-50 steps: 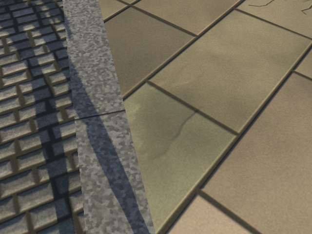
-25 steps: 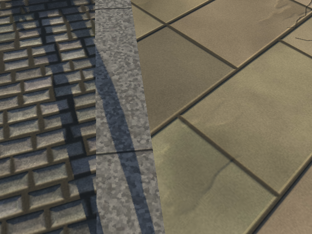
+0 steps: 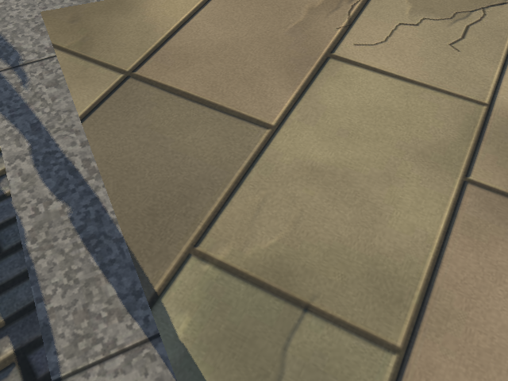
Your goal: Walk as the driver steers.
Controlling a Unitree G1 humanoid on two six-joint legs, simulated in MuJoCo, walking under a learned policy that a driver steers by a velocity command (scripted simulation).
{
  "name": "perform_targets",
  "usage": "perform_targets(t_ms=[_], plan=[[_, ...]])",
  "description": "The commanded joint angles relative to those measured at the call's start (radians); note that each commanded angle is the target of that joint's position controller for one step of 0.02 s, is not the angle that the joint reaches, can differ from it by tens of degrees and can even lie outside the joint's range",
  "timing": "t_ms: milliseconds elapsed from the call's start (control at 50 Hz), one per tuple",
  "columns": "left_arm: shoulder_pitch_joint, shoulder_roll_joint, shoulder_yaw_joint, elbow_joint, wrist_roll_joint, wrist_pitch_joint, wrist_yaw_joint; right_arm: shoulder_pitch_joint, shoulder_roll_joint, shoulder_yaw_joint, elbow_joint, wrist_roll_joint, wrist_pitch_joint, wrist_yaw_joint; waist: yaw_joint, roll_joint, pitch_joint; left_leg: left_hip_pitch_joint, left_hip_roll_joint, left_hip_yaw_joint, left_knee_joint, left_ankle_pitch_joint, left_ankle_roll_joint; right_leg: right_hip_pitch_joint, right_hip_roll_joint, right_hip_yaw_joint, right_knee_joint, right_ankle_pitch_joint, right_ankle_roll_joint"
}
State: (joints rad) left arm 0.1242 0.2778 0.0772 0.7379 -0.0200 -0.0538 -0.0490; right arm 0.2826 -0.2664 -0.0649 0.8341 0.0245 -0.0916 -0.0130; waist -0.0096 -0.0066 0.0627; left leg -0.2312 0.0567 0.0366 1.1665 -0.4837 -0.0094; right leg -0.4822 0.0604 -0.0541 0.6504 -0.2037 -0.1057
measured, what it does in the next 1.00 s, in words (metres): walks ahead: left foot, then right foot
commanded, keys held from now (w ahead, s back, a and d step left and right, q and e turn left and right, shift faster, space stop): w+e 0.28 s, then w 0.30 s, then w+q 0.42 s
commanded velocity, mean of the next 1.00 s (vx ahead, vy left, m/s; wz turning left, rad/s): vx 0.50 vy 0.00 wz -0.16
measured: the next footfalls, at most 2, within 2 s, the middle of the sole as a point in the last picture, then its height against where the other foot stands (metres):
left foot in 0.42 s outside the picture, level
right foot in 0.90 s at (337, 311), level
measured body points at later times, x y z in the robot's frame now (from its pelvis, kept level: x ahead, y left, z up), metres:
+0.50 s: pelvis +0.29 +0.03 +0.01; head +0.32 +0.03 +0.46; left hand +0.42 +0.28 -0.11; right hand +0.41 -0.26 -0.07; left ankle +0.39 +0.11 -0.72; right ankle +0.12 -0.06 -0.64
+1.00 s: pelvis +0.53 -0.07 +0.02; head +0.56 -0.08 +0.47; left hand +0.76 +0.15 -0.05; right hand +0.52 -0.35 -0.11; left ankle +0.44 +0.08 -0.64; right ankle +0.57 -0.19 -0.72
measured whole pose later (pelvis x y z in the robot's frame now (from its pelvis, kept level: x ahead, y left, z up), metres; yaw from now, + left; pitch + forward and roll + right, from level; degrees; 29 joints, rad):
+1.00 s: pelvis +0.53 -0.07 +0.02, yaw -6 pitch +3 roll +0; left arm 0.11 0.24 0.05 0.67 0.01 -0.10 -0.01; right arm 0.39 -0.29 -0.05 0.81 0.03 -0.06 -0.01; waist -0.04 0.03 0.00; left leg -0.37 0.00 -0.08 1.09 -0.43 0.02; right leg -0.37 0.01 -0.03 0.50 -0.18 -0.02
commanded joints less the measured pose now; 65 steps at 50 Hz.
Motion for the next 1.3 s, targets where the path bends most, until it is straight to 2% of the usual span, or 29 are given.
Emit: perform_targets(t_ms=[20, 40, 100, 220, 280, 340, 380, 400, 420, 440, 460, 480, 500, 540, 600, 660, 720, 820, 880, 900, 920, 940, 960, 980, 1020, 1060, 1120, 1220, 1300], plan=[[0.152, 0.13, 0.035, -0.032, -0.004, -0.02, 0.008, -0.09, -0.121, -0.018, -0.137, -0.002, -0.07, 0.001, 0.054, 0.024, -0.168, -0.542, 0.035, -0.13, 0.127, 0.111, 0.035, 0.55, -0.295, 0.541, -0.364, 0.084, -0.216], [0.101, 0.099, 0.025, -0.05, 0.004, -0.02, 0.012, -0.07, -0.131, -0.027, -0.131, -0.024, -0.059, -0.005, 0.014, 0.016, -0.136, -0.466, 0.062, -0.13, 0.065, 0.155, 0.026, 0.432, -0.264, 0.467, -0.384, 0.177, -0.203], [0.092, 0.112, 0.027, -0.067, 0.008, -0.027, 0.026, -0.047, -0.111, -0.029, -0.139, -0.038, -0.023, -0.004, -0.021, -0.013, -0.118, -0.379, 0.071, -0.11, -0.051, 0.206, -0.017, 0.286, -0.213, 0.37, -0.418, 0.332, -0.204], [0.19, 0.145, 0.035, -0.047, -0.006, -0.013, 0.057, -0.267, -0.054, -0.003, -0.206, -0.035, -0.018, 0.003, 0.057, -0.072, -0.082, -0.354, -0.012, -0.08, -0.484, 0.524, -0.052, 0.241, -0.131, 0.287, -0.394, 0.267, -0.126], [0.23, 0.152, 0.035, -0.036, -0.009, -0.004, 0.061, -0.343, -0.072, -0.005, -0.23, -0.019, -0.03, 0.021, 0.089, -0.095, -0.073, -0.313, -0.047, -0.085, -0.606, 0.563, -0.046, 0.273, -0.157, 0.352, -0.361, 0.181, -0.115], [0.251, 0.136, 0.031, -0.023, -0.005, 0.002, 0.068, -0.333, -0.103, -0.014, -0.231, -0.02, -0.048, 0.039, 0.082, -0.107, -0.075, -0.293, -0.044, -0.1, -0.671, 0.516, -0.009, 0.374, -0.211, 0.422, -0.292, 0.163, -0.1], [0.23, 0.136, 0.031, -0.024, 0.0, 0.005, 0.068, -0.259, -0.119, -0.024, -0.217, -0.022, -0.057, 0.04, 0.036, -0.135, -0.083, -0.202, -0.052, -0.076, -0.707, 0.452, 0.032, 0.401, -0.219, 0.438, -0.23, 0.265, -0.08], [0.217, 0.115, 0.023, -0.031, 0.004, 0.004, 0.065, -0.168, -0.143, -0.037, -0.194, -0.03, -0.061, 0.034, -0.01, -0.125, -0.134, -0.063, -0.058, -0.062, -0.736, 0.456, 0.065, 0.393, -0.17, 0.41, -0.128, 0.382, -0.056], [0.203, 0.076, 0.006, -0.05, 0.016, 0.001, 0.06, -0.024, -0.186, -0.05, -0.178, -0.045, -0.064, 0.027, -0.077, -0.064, -0.262, 0.181, 0.066, -0.179, -0.7, 0.464, 0.131, 0.293, -0.118, 0.352, 0.105, 0.316, -0.023], [0.353, 0.021, -0.011, -0.05, -0.006, -0.01, 0.06, 0.118, -0.275, -0.076, -0.139, -0.055, -0.054, 0.028, -0.054, 0.216, -0.41, 0.561, 0.275, -0.586, -0.731, 0.312, 0.304, -0.059, 0.034, 0.23, 0.471, -0.016, 0.061], [0.371, 0.06, -0.013, -0.039, -0.016, -0.019, 0.06, 0.154, -0.211, -0.064, -0.113, -0.025, -0.048, 0.04, -0.062, 0.298, -0.39, 0.59, 0.341, -0.839, -0.858, 0.087, 0.33, -0.243, 0.031, 0.255, 0.617, -0.369, 0.071], [0.262, 0.135, 0.004, -0.049, -0.021, -0.019, 0.058, 0.099, -0.142, -0.044, -0.122, -0.011, -0.043, 0.037, -0.079, 0.169, -0.233, 0.469, 0.311, -0.73, -0.875, -0.012, 0.284, -0.315, -0.023, 0.269, 0.684, -0.298, 0.066], [0.173, 0.135, 0.003, -0.071, -0.009, -0.019, 0.057, 0.033, -0.119, -0.032, -0.136, -0.018, -0.032, 0.035, -0.066, 0.079, -0.144, 0.331, 0.269, -0.594, -0.89, 0.05, 0.251, -0.303, -0.066, 0.218, 0.666, -0.22, 0.064], [0.122, 0.108, 0.005, -0.091, 0.014, -0.023, 0.051, -0.029, -0.085, -0.014, -0.133, -0.032, -0.027, 0.035, -0.014, 0.067, -0.06, 0.143, 0.195, -0.442, -0.943, 0.239, 0.232, -0.238, -0.135, 0.182, 0.541, -0.123, 0.064], [0.143, 0.059, -0.006, -0.087, 0.015, -0.017, 0.048, -0.018, -0.096, -0.013, -0.113, -0.023, -0.033, 0.037, 0.008, 0.106, -0.07, 0.072, 0.148, -0.329, -0.987, 0.409, 0.244, -0.176, -0.156, 0.133, 0.428, -0.082, 0.082], [0.042, 0.03, -0.02, -0.122, 0.027, -0.028, 0.05, 0.013, -0.141, -0.024, -0.092, -0.011, -0.023, 0.026, -0.01, 0.077, -0.06, 0.064, 0.131, -0.269, -1.006, 0.515, 0.252, -0.176, -0.154, 0.107, 0.219, 0.033, 0.109], [-0.055, 0.017, -0.027, -0.135, 0.019, -0.039, 0.041, 0.057, -0.159, -0.028, -0.071, -0.001, -0.008, 0.018, -0.043, 0.082, -0.051, 0.04, 0.097, -0.214, -0.991, 0.513, 0.224, -0.087, -0.112, 0.089, 0.012, 0.189, 0.129], [-0.152, 0.057, -0.013, -0.168, 0.003, -0.061, 0.022, 0.131, -0.168, -0.03, -0.044, 0.007, 0.017, 0.009, -0.059, 0.104, -0.045, 0.102, 0.139, -0.301, -0.912, 0.438, 0.199, 0.008, -0.072, 0.105, -0.146, 0.186, 0.119], [0.012, 0.117, 0.02, -0.125, 0.01, -0.072, 0.031, 0.107, -0.156, -0.026, -0.052, 0.001, 0.027, 0.002, 0.043, 0.108, -0.124, 0.062, 0.089, -0.295, -0.736, 0.522, 0.145, 0.293, -0.073, 0.091, -0.227, 0.14, 0.066], [0.17, 0.176, 0.039, -0.108, 0.029, -0.073, 0.043, 0.077, -0.104, -0.006, -0.079, -0.013, 0.023, 0.004, 0.122, 0.042, -0.248, -0.071, 0.027, -0.245, -0.485, 0.433, 0.107, 0.54, -0.22, 0.22, -0.198, 0.136, 0.002], [0.277, 0.262, 0.061, -0.085, 0.041, -0.057, 0.047, 0.182, -0.017, 0.021, -0.11, -0.004, 0.007, 0.002, 0.106, -0.221, -0.397, -0.411, -0.097, -0.113, -0.144, 0.061, 0.043, 0.876, -0.461, 0.58, -0.234, 0.026, -0.138], [0.298, 0.194, 0.046, -0.071, 0.031, -0.05, 0.043, 0.184, -0.083, 0.008, -0.105, 0.015, 0.001, 0.001, 0.114, -0.256, -0.394, -0.55, -0.063, -0.168, 0.037, -0.098, 0.033, 0.853, -0.496, 0.758, -0.31, -0.136, -0.175], [0.25, 0.134, 0.028, -0.073, 0.022, -0.049, 0.044, 0.116, -0.146, -0.013, -0.112, 0.022, 0.005, 0.002, 0.113, -0.168, -0.257, -0.597, -0.021, -0.18, 0.099, -0.018, 0.033, 0.74, -0.459, 0.631, -0.331, -0.157, -0.138], [0.192, 0.1, 0.015, -0.076, 0.023, -0.047, 0.043, 0.069, -0.143, -0.015, -0.118, 0.015, 0.013, 0.001, 0.091, -0.111, -0.183, -0.576, 0.012, -0.157, 0.096, 0.059, 0.028, 0.622, -0.414, 0.507, -0.354, -0.095, -0.11], [0.106, 0.056, 0.001, -0.065, 0.03, -0.05, 0.038, 0.036, -0.116, -0.02, -0.131, 0.003, 0.032, 0.007, 0.036, -0.109, -0.085, -0.513, 0.059, -0.152, 0.031, 0.149, 0.02, 0.44, -0.348, 0.346, -0.427, 0.024, -0.087], [0.079, 0.064, 0.008, -0.05, 0.029, -0.06, 0.037, 0.036, -0.077, -0.015, -0.14, 0.005, 0.052, 0.013, 0.009, -0.108, -0.057, -0.467, 0.072, -0.139, 0.0, 0.194, 0.011, 0.356, -0.332, 0.246, -0.479, 0.116, -0.087], [0.089, 0.101, 0.024, -0.021, 0.029, -0.069, 0.043, -0.014, -0.064, -0.012, -0.172, -0.004, 0.063, 0.017, 0.004, -0.063, -0.04, -0.499, 0.079, -0.142, -0.095, 0.292, -0.005, 0.354, -0.338, 0.137, -0.506, 0.243, -0.098], [0.12, 0.149, 0.035, 0.015, 0.022, -0.056, 0.055, -0.164, -0.046, 0.002, -0.217, -0.004, 0.053, 0.048, 0.054, -0.042, -0.012, -0.449, 0.06, -0.076, -0.372, 0.509, 0.014, 0.388, -0.313, -0.026, -0.506, 0.271, -0.061], [0.168, 0.188, 0.048, 0.046, 0.001, -0.036, 0.056, -0.264, -0.062, 0.0, -0.272, -0.001, 0.056, 0.068, 0.079, -0.045, 0.02, -0.447, 0.042, -0.028, -0.487, 0.443, 0.054, 0.495, -0.35, -0.075, -0.469, 0.293, -0.031]])
Velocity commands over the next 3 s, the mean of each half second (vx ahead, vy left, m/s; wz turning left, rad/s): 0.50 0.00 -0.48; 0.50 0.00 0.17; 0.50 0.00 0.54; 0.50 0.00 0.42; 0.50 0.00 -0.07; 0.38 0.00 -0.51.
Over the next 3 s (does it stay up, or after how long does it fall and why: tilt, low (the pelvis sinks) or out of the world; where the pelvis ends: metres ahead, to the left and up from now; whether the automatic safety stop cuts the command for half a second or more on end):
stays up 1.53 0.16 0.00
